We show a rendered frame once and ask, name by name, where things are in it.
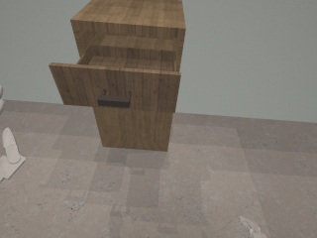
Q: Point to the drawer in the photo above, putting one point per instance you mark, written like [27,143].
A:
[149,74]

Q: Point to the right robot hand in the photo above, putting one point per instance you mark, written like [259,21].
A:
[251,227]

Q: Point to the left robot hand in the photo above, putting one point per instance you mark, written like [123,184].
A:
[9,164]

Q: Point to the handle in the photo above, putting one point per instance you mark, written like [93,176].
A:
[114,101]

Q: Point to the cabinet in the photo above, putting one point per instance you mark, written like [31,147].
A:
[140,24]

